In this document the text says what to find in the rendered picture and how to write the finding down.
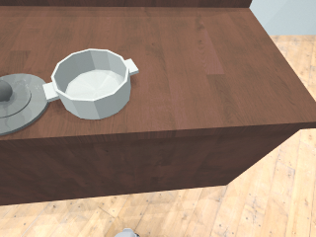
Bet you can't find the lid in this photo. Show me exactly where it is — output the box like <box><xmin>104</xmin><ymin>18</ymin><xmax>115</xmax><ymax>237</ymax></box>
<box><xmin>0</xmin><ymin>73</ymin><xmax>49</xmax><ymax>136</ymax></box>

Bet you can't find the table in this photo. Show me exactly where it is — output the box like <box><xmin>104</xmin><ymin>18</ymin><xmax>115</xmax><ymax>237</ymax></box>
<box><xmin>0</xmin><ymin>0</ymin><xmax>316</xmax><ymax>206</ymax></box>

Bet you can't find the pot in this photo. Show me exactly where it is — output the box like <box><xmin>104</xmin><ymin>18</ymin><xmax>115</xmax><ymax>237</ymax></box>
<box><xmin>42</xmin><ymin>48</ymin><xmax>139</xmax><ymax>119</ymax></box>

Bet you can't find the knob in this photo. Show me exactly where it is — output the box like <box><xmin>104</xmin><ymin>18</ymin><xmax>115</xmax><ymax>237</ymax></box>
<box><xmin>0</xmin><ymin>79</ymin><xmax>13</xmax><ymax>102</ymax></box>

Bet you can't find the robot left shin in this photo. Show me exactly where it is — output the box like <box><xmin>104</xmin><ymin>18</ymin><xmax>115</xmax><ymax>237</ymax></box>
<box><xmin>122</xmin><ymin>228</ymin><xmax>135</xmax><ymax>234</ymax></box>

